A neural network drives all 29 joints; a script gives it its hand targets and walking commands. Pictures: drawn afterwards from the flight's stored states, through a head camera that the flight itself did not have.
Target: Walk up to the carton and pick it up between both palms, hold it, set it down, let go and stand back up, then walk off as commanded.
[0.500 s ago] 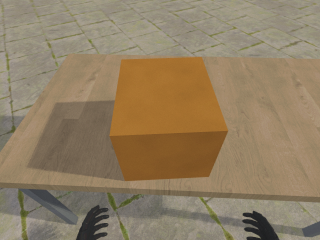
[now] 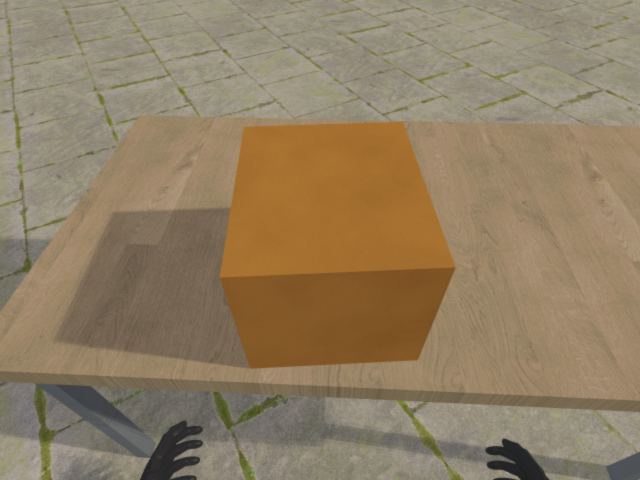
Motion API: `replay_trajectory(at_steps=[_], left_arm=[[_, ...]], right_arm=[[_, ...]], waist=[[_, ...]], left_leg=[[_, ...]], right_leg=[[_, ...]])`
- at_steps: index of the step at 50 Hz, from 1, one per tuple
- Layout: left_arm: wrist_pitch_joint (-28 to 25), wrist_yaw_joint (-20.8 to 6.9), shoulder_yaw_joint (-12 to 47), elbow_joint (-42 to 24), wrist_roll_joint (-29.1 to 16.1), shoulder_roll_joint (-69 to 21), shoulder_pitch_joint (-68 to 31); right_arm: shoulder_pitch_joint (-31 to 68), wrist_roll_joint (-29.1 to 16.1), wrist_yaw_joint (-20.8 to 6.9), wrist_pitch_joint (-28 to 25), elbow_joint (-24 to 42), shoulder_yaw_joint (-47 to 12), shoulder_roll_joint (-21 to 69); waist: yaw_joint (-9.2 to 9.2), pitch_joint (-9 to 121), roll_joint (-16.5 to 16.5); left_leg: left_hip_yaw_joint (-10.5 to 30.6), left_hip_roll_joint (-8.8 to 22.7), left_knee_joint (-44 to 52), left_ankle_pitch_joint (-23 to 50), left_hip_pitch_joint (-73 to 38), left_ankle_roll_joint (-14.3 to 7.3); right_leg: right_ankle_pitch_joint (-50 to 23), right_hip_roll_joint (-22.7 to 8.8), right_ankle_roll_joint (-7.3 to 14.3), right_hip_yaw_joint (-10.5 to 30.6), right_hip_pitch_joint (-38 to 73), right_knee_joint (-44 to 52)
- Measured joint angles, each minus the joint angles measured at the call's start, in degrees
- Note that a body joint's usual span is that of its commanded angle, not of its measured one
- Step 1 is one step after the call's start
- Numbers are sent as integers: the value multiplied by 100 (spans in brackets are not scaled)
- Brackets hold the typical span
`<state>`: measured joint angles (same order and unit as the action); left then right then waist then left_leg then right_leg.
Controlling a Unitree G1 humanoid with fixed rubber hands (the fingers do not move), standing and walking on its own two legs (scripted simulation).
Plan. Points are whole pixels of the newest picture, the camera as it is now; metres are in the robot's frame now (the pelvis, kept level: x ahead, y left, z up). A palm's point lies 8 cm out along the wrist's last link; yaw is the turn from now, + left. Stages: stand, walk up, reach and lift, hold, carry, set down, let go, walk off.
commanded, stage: stand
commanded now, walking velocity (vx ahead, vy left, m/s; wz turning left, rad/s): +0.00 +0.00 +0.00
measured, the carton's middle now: (329, 241) +0.48 +0.03 +0.01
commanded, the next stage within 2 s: walk off in 1.96 s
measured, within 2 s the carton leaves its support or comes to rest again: neither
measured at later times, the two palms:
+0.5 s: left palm out of the picture +0.09 +0.28 -0.09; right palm out of the picture +0.13 -0.24 -0.09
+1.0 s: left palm out of the picture +0.06 +0.28 -0.10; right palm out of the picture +0.10 -0.24 -0.10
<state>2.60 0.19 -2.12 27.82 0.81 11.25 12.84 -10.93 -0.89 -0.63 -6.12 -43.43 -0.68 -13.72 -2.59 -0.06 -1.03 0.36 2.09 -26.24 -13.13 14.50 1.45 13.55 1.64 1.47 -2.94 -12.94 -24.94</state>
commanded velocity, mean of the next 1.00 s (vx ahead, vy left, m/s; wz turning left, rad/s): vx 0.00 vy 0.00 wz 0.00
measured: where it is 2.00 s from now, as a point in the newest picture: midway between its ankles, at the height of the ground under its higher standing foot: outside the picture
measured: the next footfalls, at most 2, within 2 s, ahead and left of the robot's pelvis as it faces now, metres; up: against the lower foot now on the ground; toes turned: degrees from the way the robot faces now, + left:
none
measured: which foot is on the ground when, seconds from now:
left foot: down 0.00-1.00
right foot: down 0.00-1.00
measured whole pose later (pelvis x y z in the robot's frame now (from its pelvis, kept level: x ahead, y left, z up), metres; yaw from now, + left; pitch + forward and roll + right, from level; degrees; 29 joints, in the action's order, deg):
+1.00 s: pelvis -0.02 +0.01 +0.00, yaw +0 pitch +0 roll -1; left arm -2.3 -0.5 -4.5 43.0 1.0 15.8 15.7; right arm -12.9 -0.8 -0.6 -1.6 -45.5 -0.7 -13.7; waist -2.6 2.4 -1.0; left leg 0.4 2.1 -27.1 -11.9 14.9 0.9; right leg 11.7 1.6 1.5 -2.9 -13.0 -24.9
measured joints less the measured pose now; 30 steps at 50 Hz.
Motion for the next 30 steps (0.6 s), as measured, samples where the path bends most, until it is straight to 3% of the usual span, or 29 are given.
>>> replay_trajectory(at_steps=[13,30], left_arm=[[-398,-43,-264,908,15,452,109],[-476,-61,-239,1318,20,452,205]], right_arm=[[-72,8,3,413,8,0,0],[-83,8,3,451,-2,0,0]], waist=[[0,245,0],[0,245,0]], left_leg=[[-1,-1,-86,-46,40,-37],[-1,-1,-89,54,40,-49]], right_leg=[[-13,0,0,0,-2,0],[-113,0,0,0,-2,0]])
